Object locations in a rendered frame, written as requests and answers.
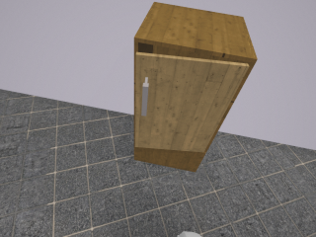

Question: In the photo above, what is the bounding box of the cupboard door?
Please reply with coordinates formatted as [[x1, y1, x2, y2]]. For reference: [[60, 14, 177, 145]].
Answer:
[[135, 52, 250, 153]]

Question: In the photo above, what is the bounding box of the handle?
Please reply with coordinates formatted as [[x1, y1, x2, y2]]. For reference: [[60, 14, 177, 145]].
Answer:
[[141, 77, 149, 117]]

